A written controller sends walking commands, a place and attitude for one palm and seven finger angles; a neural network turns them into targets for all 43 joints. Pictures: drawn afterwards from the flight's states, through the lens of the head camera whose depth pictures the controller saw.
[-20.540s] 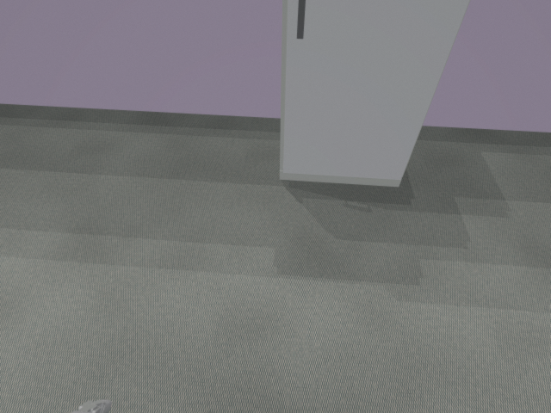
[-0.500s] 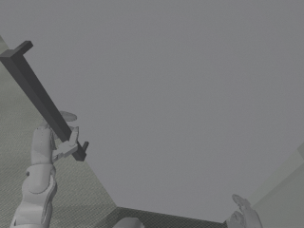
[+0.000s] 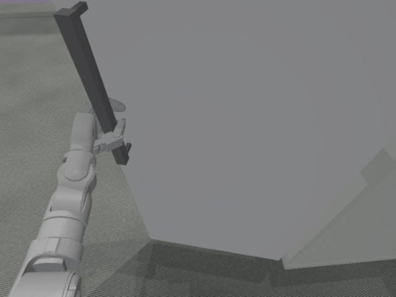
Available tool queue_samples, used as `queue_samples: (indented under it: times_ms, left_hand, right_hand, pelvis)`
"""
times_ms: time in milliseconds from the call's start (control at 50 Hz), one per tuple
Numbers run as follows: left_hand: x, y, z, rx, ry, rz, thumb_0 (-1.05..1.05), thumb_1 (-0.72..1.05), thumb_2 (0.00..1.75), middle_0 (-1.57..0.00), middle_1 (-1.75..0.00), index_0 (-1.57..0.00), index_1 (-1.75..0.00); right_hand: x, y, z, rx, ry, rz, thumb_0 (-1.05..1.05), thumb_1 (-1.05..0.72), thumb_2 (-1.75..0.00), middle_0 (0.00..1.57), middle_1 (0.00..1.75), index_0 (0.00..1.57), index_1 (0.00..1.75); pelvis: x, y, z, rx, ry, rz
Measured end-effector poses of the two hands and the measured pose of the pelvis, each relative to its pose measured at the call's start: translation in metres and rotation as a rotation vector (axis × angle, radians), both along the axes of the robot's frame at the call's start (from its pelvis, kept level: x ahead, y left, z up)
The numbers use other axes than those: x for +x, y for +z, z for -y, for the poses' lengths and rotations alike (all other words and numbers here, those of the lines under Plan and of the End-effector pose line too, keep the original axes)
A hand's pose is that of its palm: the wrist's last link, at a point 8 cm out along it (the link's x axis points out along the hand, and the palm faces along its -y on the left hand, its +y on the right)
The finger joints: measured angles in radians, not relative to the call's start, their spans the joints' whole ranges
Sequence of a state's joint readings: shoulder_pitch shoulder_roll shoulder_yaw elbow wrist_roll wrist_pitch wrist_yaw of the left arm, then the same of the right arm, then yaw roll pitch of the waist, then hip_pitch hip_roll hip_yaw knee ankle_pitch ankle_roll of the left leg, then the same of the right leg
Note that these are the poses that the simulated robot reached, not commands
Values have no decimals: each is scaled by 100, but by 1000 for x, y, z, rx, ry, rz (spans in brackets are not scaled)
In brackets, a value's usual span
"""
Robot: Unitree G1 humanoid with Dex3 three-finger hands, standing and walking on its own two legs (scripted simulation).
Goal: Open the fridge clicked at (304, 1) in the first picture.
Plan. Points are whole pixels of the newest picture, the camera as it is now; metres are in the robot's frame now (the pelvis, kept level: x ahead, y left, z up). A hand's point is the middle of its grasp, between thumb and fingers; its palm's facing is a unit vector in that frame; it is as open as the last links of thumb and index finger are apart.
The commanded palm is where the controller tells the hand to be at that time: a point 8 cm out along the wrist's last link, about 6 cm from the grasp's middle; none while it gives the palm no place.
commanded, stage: stop walking and hold the door back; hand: left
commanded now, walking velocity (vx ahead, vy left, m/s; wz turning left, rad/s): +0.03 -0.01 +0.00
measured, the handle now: (106, 100) +0.44 +0.19 +0.18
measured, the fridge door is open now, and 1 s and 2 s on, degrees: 76 78 76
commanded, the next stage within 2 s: loosen the grip on the handle in 0.48 s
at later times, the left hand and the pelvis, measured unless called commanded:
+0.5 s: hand (115, 144) +0.37 +0.18 +0.12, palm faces +0.11 -0.98 -0.18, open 5.8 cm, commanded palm +0.36 +0.22 +0.11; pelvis +0.00 +0.02 +0.00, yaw -3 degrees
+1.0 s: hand (115, 145) +0.38 +0.18 +0.11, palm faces +0.12 -0.97 -0.19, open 12.8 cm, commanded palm +0.34 +0.23 +0.12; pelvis -0.03 -0.02 -0.02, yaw -5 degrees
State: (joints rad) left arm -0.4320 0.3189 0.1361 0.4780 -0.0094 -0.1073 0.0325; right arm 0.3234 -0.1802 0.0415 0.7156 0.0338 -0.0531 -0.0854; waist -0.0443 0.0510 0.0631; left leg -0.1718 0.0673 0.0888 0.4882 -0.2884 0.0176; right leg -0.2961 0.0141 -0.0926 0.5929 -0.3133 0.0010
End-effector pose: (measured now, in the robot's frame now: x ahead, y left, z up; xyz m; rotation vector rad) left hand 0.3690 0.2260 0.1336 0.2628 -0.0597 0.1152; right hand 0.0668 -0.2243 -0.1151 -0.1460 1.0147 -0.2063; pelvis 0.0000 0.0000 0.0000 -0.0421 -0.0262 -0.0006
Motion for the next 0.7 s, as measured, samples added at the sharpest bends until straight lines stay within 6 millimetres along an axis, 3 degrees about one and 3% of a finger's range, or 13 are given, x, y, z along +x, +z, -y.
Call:
queue_samples:
  times_ms: [100, 220, 320, 440, 560, 620, 700]
  left_hand:
    - [3, -4, -1, 2, -12, 44, -4, 63, 75, -46, -140, -42, -140]
    - [3, -7, -1, -60, -48, 57, -3, 66, 76, -46, -140, -42, -140]
    - [-2, -7, -1, -77, -62, 58, -2, 68, 75, -46, -140, -40, -140]
    - [-15, -8, -1, -67, -44, 69, -2, 69, 75, -46, -140, -37, -140]
    - [-25, -7, 1, -72, -11, 56, -2, 68, 77, -46, -140, -38, -140]
    - [-18, -4, -3, -5, -31, 31, -5, 62, 77, -46, -140, -39, -140]
    - [-14, -3, -9, -137, -10, -7, -5, 51, 74, -46, -140, -41, -140]
  right_hand:
    - [4, -14, 7, -4, -22, 4, 1, -92, -90, 21, 30, 21, 30]
    - [22, 11, 17, -112, -39, 95, 1, -91, -90, 21, 30, 21, 30]
    - [42, 29, 10, -124, -35, 172, 2, -91, -90, 20, 30, 20, 30]
    - [67, 29, -7, -65, 27, 219, 1, -91, -90, 20, 30, 20, 30]
    - [77, 20, -18, -30, 85, 201, 1, -91, -90, 21, 30, 21, 30]
    - [76, 20, -17, -19, 105, 198, 1, -91, -90, 21, 30, 21, 30]
    - [67, 28, -3, -15, 100, 259, 2, -90, -90, 21, 30, 21, 30]
  pelvis:
    - [-5, -12, -1, -5, -11, 5]
    - [-2, -9, -19, 12, -35, 23]
    - [1, -3, -28, 28, -57, 16]
    - [-1, -3, -25, 25, -61, 6]
    - [-4, -3, -19, 28, -51, 3]
    - [-9, -3, -13, 36, -52, -8]
    - [-15, -5, -3, 50, -40, -37]
